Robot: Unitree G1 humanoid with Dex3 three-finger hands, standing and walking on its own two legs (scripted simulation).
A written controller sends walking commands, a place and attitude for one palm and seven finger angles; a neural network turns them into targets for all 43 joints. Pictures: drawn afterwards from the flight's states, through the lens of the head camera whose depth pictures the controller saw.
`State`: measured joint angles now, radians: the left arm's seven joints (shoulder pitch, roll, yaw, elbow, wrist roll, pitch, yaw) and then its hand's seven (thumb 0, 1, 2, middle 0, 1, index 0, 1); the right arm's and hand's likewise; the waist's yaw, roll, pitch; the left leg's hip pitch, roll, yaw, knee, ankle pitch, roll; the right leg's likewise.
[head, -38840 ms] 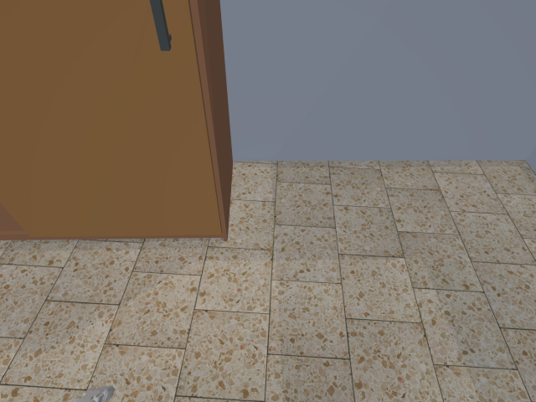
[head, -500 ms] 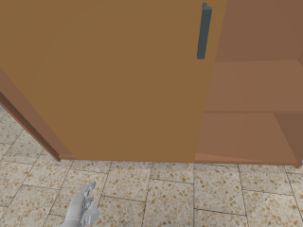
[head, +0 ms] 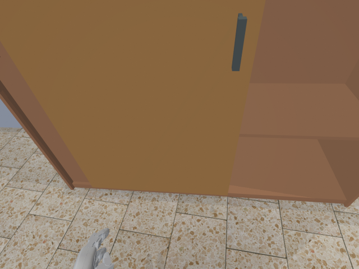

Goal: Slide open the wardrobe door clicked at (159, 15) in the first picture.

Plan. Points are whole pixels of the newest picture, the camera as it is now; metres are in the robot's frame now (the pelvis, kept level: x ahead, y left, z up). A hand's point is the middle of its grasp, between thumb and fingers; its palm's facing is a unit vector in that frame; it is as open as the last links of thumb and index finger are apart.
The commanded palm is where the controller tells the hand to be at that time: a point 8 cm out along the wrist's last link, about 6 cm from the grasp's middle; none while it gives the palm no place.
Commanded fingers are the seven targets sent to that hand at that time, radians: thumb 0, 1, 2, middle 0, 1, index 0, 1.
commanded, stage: stop stepping back and stand still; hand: right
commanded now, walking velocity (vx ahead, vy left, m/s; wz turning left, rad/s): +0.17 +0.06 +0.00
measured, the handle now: (237, 42) +0.68 -0.11 +0.22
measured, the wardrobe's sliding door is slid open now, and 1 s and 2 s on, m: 0.67 0.67 0.67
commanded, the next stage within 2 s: let the arm hang, fingers relaxed in 0.66 s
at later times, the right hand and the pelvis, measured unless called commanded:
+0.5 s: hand out of the picture +0.26 -0.28 +0.18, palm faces +0.44 +0.79 -0.43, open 7.4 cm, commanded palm +0.19 -0.32 +0.19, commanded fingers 0.00 -0.90 -0.90 0.20 0.30 0.20 0.30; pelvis +0.05 -0.02 +0.01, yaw -1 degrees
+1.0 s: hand out of the picture +0.13 -0.21 -0.13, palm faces +0.00 +0.96 -0.26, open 7.4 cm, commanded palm none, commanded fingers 0.00 -0.90 -0.90 0.20 0.30 0.20 0.30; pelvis +0.02 -0.01 +0.00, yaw -3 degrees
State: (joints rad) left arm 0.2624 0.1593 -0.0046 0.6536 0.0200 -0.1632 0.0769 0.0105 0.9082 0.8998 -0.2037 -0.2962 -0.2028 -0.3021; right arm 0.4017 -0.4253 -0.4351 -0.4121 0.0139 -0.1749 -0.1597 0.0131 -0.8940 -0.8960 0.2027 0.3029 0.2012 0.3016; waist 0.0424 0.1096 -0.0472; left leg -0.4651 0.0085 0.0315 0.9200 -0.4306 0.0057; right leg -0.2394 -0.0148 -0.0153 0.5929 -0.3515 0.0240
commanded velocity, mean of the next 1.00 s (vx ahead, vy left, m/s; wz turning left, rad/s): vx -0.04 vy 0.01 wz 0.00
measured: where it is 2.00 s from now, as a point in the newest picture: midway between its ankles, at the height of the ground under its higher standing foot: outside the picture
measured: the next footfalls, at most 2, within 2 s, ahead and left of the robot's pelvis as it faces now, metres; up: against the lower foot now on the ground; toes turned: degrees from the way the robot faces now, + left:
left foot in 0.08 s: +0.09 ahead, +0.08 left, +0.00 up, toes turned +2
right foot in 0.32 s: +0.09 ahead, -0.13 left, +0.00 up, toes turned -4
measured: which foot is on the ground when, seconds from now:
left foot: up 0.00-0.06, down 0.08-1.00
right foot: down 0.00-0.08, up 0.10-0.30, down 0.32-1.00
